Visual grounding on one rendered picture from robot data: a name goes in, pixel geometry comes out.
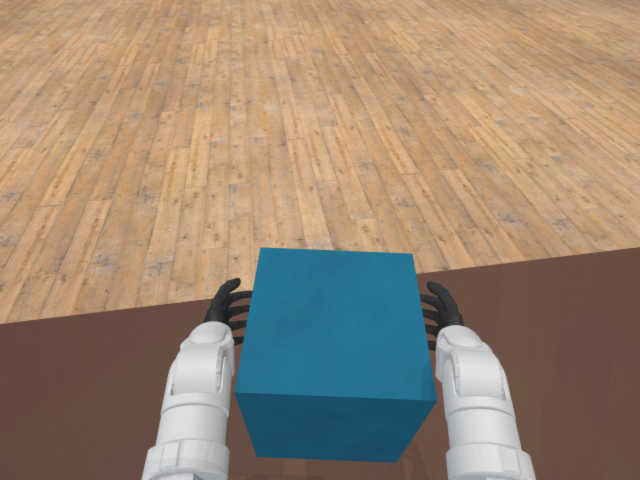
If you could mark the robot left hand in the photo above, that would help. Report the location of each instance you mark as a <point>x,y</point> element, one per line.
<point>220,312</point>

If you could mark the robot right hand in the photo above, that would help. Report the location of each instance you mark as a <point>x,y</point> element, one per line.
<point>448,314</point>

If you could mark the carton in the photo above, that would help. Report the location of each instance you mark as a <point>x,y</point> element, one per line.
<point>335,363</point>

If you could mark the robot left forearm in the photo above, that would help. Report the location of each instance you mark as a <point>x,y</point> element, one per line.
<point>191,437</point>

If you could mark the robot right forearm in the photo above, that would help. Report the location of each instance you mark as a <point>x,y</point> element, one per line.
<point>483,436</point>

